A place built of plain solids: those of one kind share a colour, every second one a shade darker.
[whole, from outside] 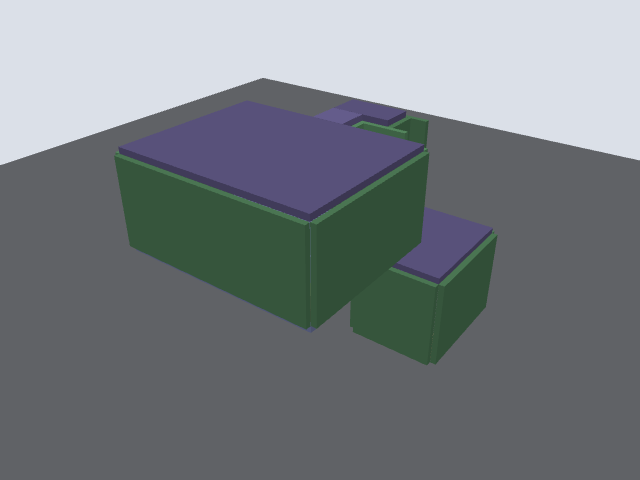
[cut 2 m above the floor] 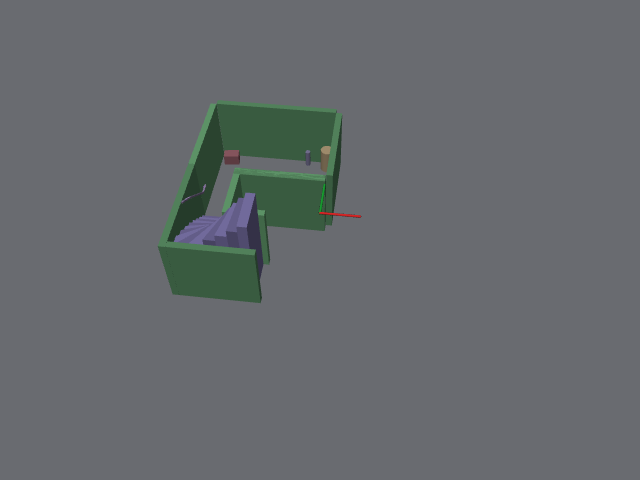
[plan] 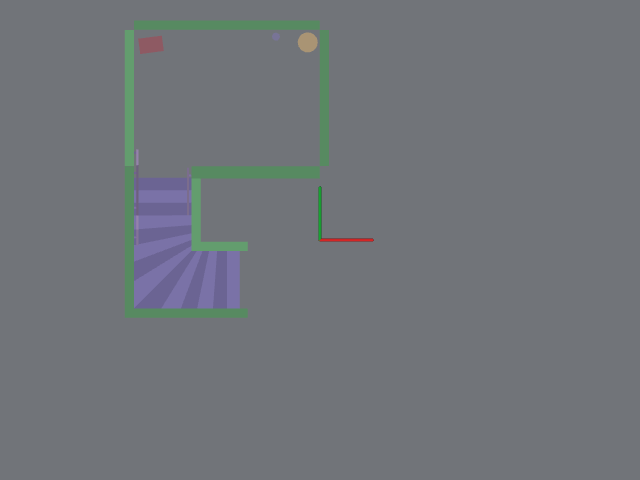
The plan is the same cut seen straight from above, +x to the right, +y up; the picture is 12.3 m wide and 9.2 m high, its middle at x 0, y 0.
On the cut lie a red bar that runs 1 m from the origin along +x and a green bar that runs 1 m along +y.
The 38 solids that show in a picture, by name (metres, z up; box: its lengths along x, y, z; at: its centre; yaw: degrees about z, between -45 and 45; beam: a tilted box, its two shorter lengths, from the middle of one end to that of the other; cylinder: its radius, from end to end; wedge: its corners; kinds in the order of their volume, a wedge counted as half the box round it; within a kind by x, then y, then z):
{
 "wall_1": {"box": [0.18, 2.91, 5.86], "at": [-3.66, -0.04, 2.88]},
 "wall_2": {"box": [0.18, 2.61, 2.8], "at": [-3.66, 2.72, 1.35]},
 "wall_3": {"box": [1.1, 0.18, 3.06], "at": [-3.02, 0.79, 4.28]},
 "wall_4": {"box": [2.18, 0.18, 5.86], "at": [-2.47, -1.4, 2.88]},
 "wall_5": {"box": [0.18, 1.63, 5.86], "at": [-2.38, 0.6, 2.88]},
 "wall_6": {"box": [1.08, 0.18, 5.86], "at": [-1.92, -0.12, 2.88]},
 "wall_7": {"box": [3.56, 0.18, 2.8], "at": [-1.79, 4.12, 1.35]},
 "wall_8": {"box": [2.46, 0.24, 2.8], "at": [-1.24, 1.3, 1.35]},
 "wall_9": {"box": [2.46, 0.18, 2.8], "at": [-1.24, 1.33, 1.35]},
 "wall_10": {"box": [0.18, 2.61, 2.8], "at": [0.08, 2.72, 1.35]},
 "wall_11": {"box": [5.13, 0.18, 2.84], "at": [1.18, 2.62, 4.39]},
 "wall_12": {"box": [0.18, 6.56, 2.84], "at": [3.84, -0.75, 4.39]},
 "roof_1": {"box": [1.1, 2.01, 0.2], "at": [-3.02, -0.3, 5.91]},
 "roof_2": {"box": [1.08, 1.1, 0.2], "at": [-1.92, -0.76, 5.91]},
 "roof_3": {"box": [3.56, 2.61, 0.19], "at": [-1.79, 2.72, 2.84]},
 "roof_4": {"box": [5.13, 6.56, 0.2], "at": [1.18, -0.75, 5.91]},
 "floor_1": {"box": [5.29, 6.56, 0.22], "at": [1.1, -0.75, 2.86]},
 "tread_1": {"wedge": [[-3.57, -1.32, -0.05], [-3.57, -1.32, 1.58], [-3.57, -0.79, -0.05], [-3.57, -0.79, 1.59], [-2.47, -0.22, -0.05], [-2.47, -0.22, 1.59], [-2.47, -0.11, -0.05], [-2.47, -0.11, 1.59]]},
 "tread_2": {"wedge": [[-3.57, -1.31, -0.05], [-3.57, -1.31, 1.78], [-3.04, -1.31, -0.05], [-3.04, -1.31, 1.79], [-2.47, -0.21, -0.05], [-2.47, -0.21, 1.78], [-2.36, -0.21, -0.05], [-2.36, -0.21, 1.78]]},
 "tread_3": {"wedge": [[-3.57, -0.79, -0.05], [-3.57, -0.79, 1.39], [-3.57, -0.42, -0.05], [-3.57, -0.42, 1.39], [-2.47, -0.11, -0.05], [-2.47, -0.11, 1.39], [-2.47, 0.0, -0.05], [-2.47, 0.0, 1.39]]},
 "tread_4": {"wedge": [[-3.57, -0.42, -0.05], [-3.57, -0.42, 1.19], [-3.57, -0.1, -0.05], [-3.57, -0.1, 1.19], [-2.47, 0.0, -0.05], [-2.47, 0.0, 1.19], [-2.47, 0.13, -0.05], [-2.47, 0.13, 1.19]]},
 "tread_5": {"wedge": [[-3.57, -0.1, -0.05], [-3.57, -0.1, 0.99], [-3.57, 0.2, -0.05], [-3.57, 0.2, 0.99], [-2.47, 0.12, -0.05], [-2.47, 0.12, 0.99], [-2.47, 0.29, -0.05], [-2.47, 0.29, 0.99]]},
 "tread_6": {"wedge": [[-3.57, 0.2, -0.05], [-3.57, 0.2, 0.79], [-3.57, 0.47, -0.05], [-3.57, 0.47, 0.79], [-2.47, 0.28, -0.05], [-2.47, 0.28, 0.79], [-2.47, 0.47, -0.05], [-2.47, 0.47, 0.79]]},
 "tread_7": {"wedge": [[-3.57, 0.47, -0.05], [-3.57, 0.47, 0.6], [-3.57, 0.71, -0.05], [-3.57, 0.71, 0.6], [-2.47, 0.47, -0.05], [-2.47, 0.47, 0.59], [-2.47, 0.71, -0.05], [-2.47, 0.71, 0.59]]},
 "tread_8": {"wedge": [[-3.57, 0.71, -0.05], [-3.57, 0.71, 0.4], [-3.57, 0.95, -0.05], [-3.57, 0.95, 0.4], [-2.47, 0.71, -0.05], [-2.47, 0.71, 0.4], [-2.47, 0.95, -0.05], [-2.47, 0.95, 0.4]]},
 "tread_9": {"wedge": [[-3.57, 0.95, -0.05], [-3.57, 0.95, 0.2], [-3.57, 1.19, -0.05], [-3.57, 1.19, 0.2], [-2.47, 0.95, -0.05], [-2.47, 0.95, 0.2], [-2.47, 1.19, -0.05], [-2.47, 1.19, 0.2]]},
 "tread_10": {"wedge": [[-3.04, -1.31, -0.05], [-3.04, -1.31, 1.98], [-2.66, -1.31, -0.05], [-2.66, -1.31, 1.98], [-2.36, -0.21, -0.05], [-2.36, -0.21, 1.98], [-2.25, -0.21, -0.05], [-2.25, -0.21, 1.98]]},
 "tread_11": {"wedge": [[-2.67, -1.31, -0.05], [-2.67, -1.31, 2.18], [-2.35, -1.31, -0.05], [-2.35, -1.31, 2.18], [-2.25, -0.21, -0.05], [-2.25, -0.21, 2.18], [-2.12, -0.21, -0.05], [-2.12, -0.21, 2.18]]},
 "tread_12": {"wedge": [[-2.35, -1.31, -0.05], [-2.35, -1.31, 2.38], [-2.13, -0.21, -0.05], [-2.13, -0.21, 2.38], [-2.05, -1.31, -0.05], [-2.05, -1.31, 2.38], [-1.97, -0.21, -0.05], [-1.97, -0.21, 2.38]]},
 "tread_13": {"wedge": [[-2.05, -1.31, -0.05], [-2.05, -1.31, 2.58], [-1.97, -0.21, -0.05], [-1.97, -0.21, 2.58], [-1.78, -1.31, -0.05], [-1.78, -1.31, 2.58], [-1.78, -0.21, -0.05], [-1.78, -0.21, 2.58]]},
 "tread_14": {"wedge": [[-1.78, -1.31, -0.05], [-1.78, -1.31, 2.78], [-1.78, -0.21, -0.05], [-1.78, -0.21, 2.78], [-1.54, -1.31, -0.05], [-1.54, -1.31, 2.78], [-1.54, -0.21, -0.05], [-1.54, -0.21, 2.78]]},
 "bin_1": {"cylinder": 0.19, "from": [-0.23, 3.79, 0.0], "to": [-0.23, 3.79, 0.75]},
 "bucket_1": {"box": [0.46, 0.3, 0.39], "at": [-3.24, 3.74, 0.14], "yaw": 7.4},
 "guard_rail_1": {"wedge": [[-3.52, -0.1, 2.06], [-3.52, -0.1, 2.12], [-3.52, 0.2, 1.87], [-3.52, 0.2, 1.92], [-3.48, -0.1, 2.06], [-3.48, -0.1, 2.12], [-3.48, 0.2, 1.87], [-3.48, 0.2, 1.92]]},
 "guard_rail_2": {"wedge": [[-3.52, 0.2, 1.86], [-3.52, 0.2, 1.92], [-3.52, 0.47, 1.66], [-3.52, 0.47, 1.72], [-3.48, 0.2, 1.86], [-3.48, 0.2, 1.92], [-3.48, 0.47, 1.66], [-3.48, 0.47, 1.72]]},
 "guard_rail_3": {"wedge": [[-3.52, 0.47, 1.66], [-3.52, 0.47, 1.72], [-3.52, 1.43, 0.87], [-3.52, 1.43, 0.93], [-3.48, 0.47, 1.66], [-3.48, 0.47, 1.72], [-3.48, 1.43, 0.87], [-3.48, 1.43, 0.93]]},
 "guard_rail_4": {"wedge": [[-2.55, 0.47, 1.66], [-2.55, 0.47, 1.72], [-2.55, 1.39, 0.91], [-2.55, 1.39, 0.96], [-2.51, 0.47, 1.66], [-2.51, 0.47, 1.72], [-2.51, 1.39, 0.91], [-2.51, 1.39, 0.96]]},
 "extinguisher_1": {"cylinder": 0.07, "from": [-0.84, 3.9, 0.0], "to": [-0.84, 3.9, 0.52]}
}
